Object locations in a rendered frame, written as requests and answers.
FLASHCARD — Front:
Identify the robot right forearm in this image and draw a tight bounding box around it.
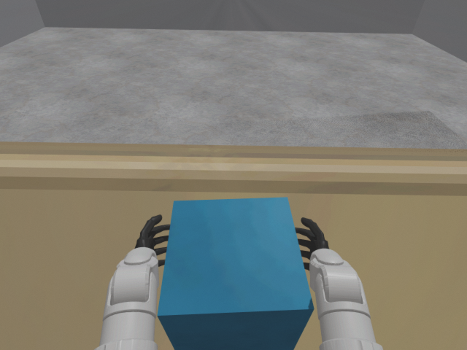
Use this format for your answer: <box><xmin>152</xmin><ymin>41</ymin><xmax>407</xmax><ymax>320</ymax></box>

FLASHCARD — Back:
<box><xmin>309</xmin><ymin>249</ymin><xmax>383</xmax><ymax>350</ymax></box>

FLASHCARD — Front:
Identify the robot left forearm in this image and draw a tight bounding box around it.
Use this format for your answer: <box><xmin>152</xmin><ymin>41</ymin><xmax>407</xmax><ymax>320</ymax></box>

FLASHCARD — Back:
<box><xmin>94</xmin><ymin>247</ymin><xmax>159</xmax><ymax>350</ymax></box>

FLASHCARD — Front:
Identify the robot right hand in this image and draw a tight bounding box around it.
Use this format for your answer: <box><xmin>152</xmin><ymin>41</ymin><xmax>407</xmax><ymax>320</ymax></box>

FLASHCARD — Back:
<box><xmin>295</xmin><ymin>217</ymin><xmax>329</xmax><ymax>271</ymax></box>

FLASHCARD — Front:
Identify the carton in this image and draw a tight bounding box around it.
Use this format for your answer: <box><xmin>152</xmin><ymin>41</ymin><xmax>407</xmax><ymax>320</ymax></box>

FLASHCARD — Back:
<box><xmin>158</xmin><ymin>197</ymin><xmax>314</xmax><ymax>350</ymax></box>

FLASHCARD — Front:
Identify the robot left hand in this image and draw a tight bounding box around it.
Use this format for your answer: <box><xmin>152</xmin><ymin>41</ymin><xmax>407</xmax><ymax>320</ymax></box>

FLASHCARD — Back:
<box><xmin>135</xmin><ymin>214</ymin><xmax>170</xmax><ymax>267</ymax></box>

